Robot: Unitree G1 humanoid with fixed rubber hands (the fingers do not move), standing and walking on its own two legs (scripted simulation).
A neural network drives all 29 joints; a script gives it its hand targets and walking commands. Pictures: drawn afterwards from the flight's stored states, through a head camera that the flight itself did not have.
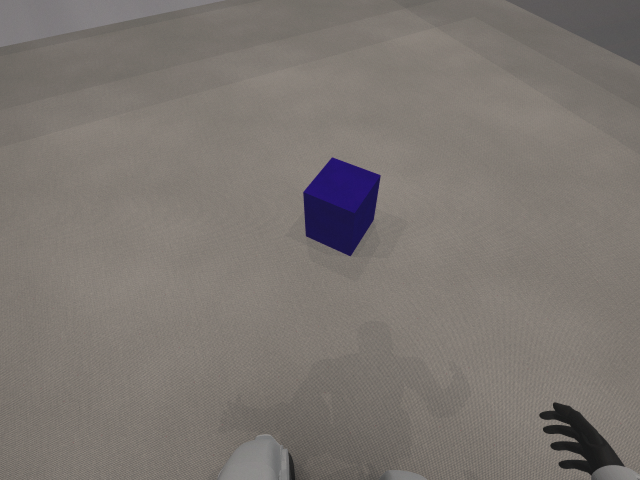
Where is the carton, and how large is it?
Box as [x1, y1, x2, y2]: [303, 157, 380, 255]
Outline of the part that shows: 332,157 303,192 306,235 350,255 373,219 380,175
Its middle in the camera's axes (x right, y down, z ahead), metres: +0.07 -0.11 +1.46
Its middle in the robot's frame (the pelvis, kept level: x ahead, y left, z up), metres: +1.06 -0.04 -0.62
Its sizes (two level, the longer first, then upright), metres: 0.210 0.200 0.250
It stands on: the floor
